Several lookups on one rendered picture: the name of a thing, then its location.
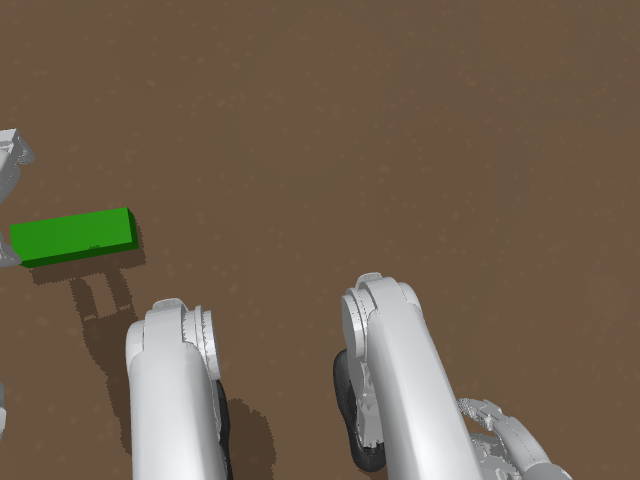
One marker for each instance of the carton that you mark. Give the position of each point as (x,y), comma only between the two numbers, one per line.
(63,239)

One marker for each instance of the right robot foot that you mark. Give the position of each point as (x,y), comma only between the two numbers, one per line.
(366,458)

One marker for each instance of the right robot arm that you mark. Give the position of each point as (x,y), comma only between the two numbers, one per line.
(546,471)

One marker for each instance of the right robot hand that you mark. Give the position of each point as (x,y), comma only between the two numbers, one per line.
(512,451)

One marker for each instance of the left robot hand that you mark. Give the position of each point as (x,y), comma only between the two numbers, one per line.
(13,150)

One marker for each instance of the left robot foot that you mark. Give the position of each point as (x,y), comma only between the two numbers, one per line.
(225,431)

